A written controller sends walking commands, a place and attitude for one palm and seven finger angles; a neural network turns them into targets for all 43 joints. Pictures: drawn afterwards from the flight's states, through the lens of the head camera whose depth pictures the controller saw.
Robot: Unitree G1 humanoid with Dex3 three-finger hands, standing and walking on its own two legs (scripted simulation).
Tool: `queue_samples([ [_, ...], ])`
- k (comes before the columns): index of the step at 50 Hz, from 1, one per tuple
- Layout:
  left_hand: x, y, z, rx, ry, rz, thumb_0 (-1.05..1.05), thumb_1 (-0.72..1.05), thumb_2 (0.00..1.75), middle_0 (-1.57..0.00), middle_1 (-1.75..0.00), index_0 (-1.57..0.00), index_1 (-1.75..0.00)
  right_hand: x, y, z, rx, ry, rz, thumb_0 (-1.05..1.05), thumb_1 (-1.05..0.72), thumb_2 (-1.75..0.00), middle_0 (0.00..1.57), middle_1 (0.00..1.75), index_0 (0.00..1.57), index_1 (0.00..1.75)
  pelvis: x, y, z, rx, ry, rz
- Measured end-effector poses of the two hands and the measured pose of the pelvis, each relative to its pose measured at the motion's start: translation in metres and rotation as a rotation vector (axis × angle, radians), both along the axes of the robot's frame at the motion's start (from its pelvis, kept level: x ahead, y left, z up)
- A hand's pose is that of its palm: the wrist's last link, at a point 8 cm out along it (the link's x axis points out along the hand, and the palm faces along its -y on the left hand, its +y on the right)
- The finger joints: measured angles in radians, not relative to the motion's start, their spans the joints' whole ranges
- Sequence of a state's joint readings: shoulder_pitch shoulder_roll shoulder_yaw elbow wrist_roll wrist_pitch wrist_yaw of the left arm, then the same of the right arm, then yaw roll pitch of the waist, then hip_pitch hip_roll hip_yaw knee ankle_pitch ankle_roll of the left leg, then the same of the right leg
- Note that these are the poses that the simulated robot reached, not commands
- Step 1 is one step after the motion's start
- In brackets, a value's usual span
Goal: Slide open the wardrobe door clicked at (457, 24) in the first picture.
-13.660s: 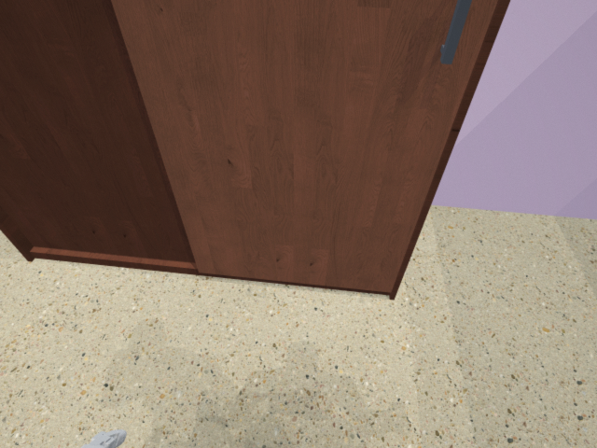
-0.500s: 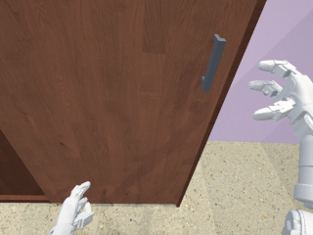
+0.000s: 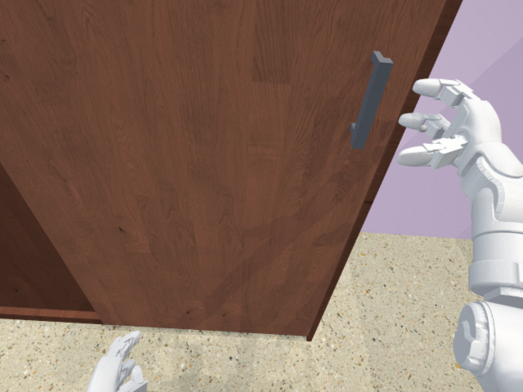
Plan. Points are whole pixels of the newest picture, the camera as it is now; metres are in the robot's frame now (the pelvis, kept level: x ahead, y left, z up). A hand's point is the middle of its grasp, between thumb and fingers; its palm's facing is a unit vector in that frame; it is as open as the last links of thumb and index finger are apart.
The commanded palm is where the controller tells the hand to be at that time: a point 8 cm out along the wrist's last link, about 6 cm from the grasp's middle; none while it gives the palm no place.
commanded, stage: move the hooked fingers beside the handle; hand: right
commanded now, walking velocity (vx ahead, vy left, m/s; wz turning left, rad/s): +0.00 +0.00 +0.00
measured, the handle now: (366, 101) +0.49 -0.12 +0.25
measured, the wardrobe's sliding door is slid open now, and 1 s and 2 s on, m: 0.00 0.00 0.00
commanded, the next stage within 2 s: none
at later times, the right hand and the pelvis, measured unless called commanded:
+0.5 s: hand (415, 133) +0.42 -0.18 +0.24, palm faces +0.05 +1.00 -0.03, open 14.0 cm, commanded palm +0.40 -0.23 +0.25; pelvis +0.00 +0.00 +0.00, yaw +1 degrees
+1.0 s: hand (423, 118) +0.43 -0.18 +0.27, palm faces +0.02 +1.00 -0.02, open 14.0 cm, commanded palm +0.40 -0.23 +0.25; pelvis +0.01 +0.00 +0.00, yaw +1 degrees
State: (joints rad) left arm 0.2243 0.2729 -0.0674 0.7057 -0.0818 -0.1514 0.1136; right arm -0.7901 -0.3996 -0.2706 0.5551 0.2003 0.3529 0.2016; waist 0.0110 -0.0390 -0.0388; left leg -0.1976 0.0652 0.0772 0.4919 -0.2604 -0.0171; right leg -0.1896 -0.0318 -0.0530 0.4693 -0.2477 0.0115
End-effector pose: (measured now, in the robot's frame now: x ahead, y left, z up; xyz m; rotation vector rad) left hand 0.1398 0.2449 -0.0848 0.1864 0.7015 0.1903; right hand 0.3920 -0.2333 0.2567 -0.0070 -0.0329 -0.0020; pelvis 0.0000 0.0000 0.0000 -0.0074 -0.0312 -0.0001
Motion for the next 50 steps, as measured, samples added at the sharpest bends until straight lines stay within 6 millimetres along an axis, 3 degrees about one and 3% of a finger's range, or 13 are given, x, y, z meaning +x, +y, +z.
queue_samples([
  [6, -0.024, 0.006, -0.007, -0.002, 0.054, 0.043, 0.02, 0.9, 0.9, -0.2, -0.3, -0.2, -0.3, 0.015, 0.004, -0.004, -0.01, 0.011, -0.022, -0.01, 0.5, -0.3, 0.3, 1.2, 0.3, 1.2, 0.0, 0.0, 0.001, 0.0, 0.009, 0.011],
  [13, -0.04, 0.011, -0.012, -0.007, 0.09, 0.068, 0.02, 0.9, 0.9, -0.2, -0.3, -0.2, -0.3, 0.017, 0.013, 0.007, -0.008, -0.056, 0.001, -0.01, 0.5, -0.3, 0.3, 1.2, 0.3, 1.2, 0.005, -0.001, 0.002, 0.0, 0.009, 0.021],
  [23, -0.023, 0.012, -0.007, -0.013, 0.056, 0.058, 0.02, 0.9, 0.9, -0.2, -0.3, -0.2, -0.3, 0.01, 0.005, -0.017, -0.016, 0.025, -0.041, -0.01, 0.5, -0.3, 0.3, 1.2, 0.3, 1.2, 0.005, 0.002, 0.002, -0.001, 0.007, 0.023],
  [31, 0.003, 0.009, 0.004, 0.002, -0.003, 0.011, 0.02, 0.9, 0.9, -0.2, -0.3, -0.2, -0.3, 0.002, 0.005, 0.013, -0.005, -0.086, -0.012, -0.01, 0.5, -0.3, 0.3, 1.2, 0.3, 1.2, 0.006, 0.005, 0.002, 0.002, -0.004, 0.01],
  [36, 0.014, 0.007, 0.005, -0.01, -0.021, 0.0, 0.02, 0.9, 0.9, -0.2, -0.3, -0.2, -0.3, 0.008, 0.004, 0.002, 0.0, 0.026, -0.011, -0.01, 0.51, -0.3, 0.3, 1.2, 0.3, 1.2, 0.006, 0.004, 0.002, 0.002, 0.01, 0.006],
  [42, 0.01, 0.005, 0.004, -0.01, -0.011, 0.006, 0.02, 0.9, 0.9, -0.2, -0.3, -0.2, -0.3, 0.006, 0.003, -0.018, -0.002, 0.021, -0.025, -0.01, 0.5, -0.3, 0.3, 1.2, 0.3, 1.2, 0.005, 0.003, 0.001, 0.0, 0.012, 0.008],
  [50, -0.003, 0.004, 0.001, 0.002, 0.028, 0.021, 0.02, 0.9, 0.9, -0.2, -0.3, -0.2, -0.3, 0.011, 0.001, 0.008, -0.019, -0.063, -0.016, -0.01, 0.51, -0.3, 0.3, 1.2, 0.3, 1.2, 0.007, 0.002, 0.002, 0.004, 0.001, 0.009],
])
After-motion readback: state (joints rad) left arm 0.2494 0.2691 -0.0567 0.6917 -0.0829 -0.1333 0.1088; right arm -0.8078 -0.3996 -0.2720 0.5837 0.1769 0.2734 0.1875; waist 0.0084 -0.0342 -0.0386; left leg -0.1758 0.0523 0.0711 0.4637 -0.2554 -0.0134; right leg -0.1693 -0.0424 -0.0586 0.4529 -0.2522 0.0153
